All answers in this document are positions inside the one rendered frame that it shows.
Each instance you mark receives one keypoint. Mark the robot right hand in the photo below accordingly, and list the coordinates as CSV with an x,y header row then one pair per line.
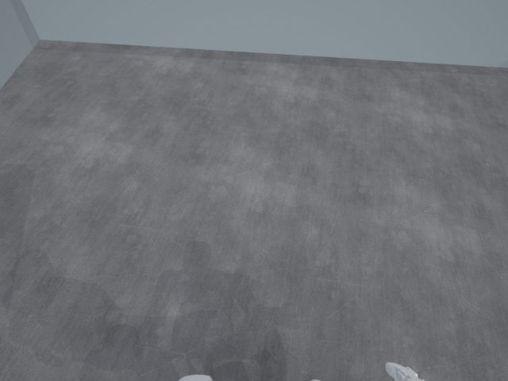
x,y
400,373

